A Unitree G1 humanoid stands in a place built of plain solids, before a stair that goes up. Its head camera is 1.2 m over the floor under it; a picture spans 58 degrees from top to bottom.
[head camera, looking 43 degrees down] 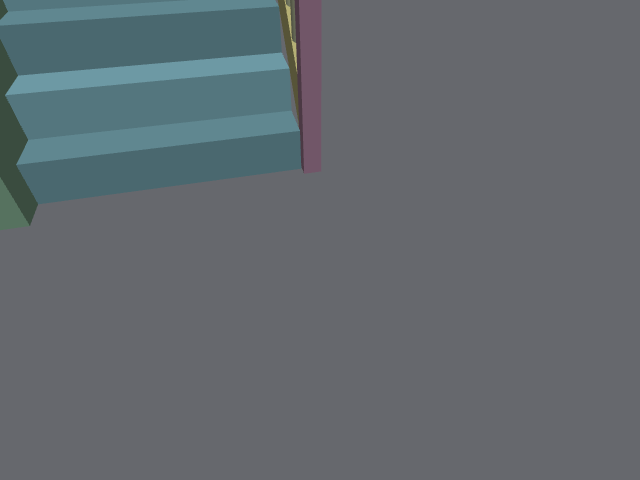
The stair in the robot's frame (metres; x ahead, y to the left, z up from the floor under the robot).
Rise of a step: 0.21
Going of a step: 0.21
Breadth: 1.20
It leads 14 degrees to the left of straight ahead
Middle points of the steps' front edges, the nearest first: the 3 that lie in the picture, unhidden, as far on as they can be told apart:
1.66 0.67 0.21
1.86 0.72 0.42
2.07 0.77 0.62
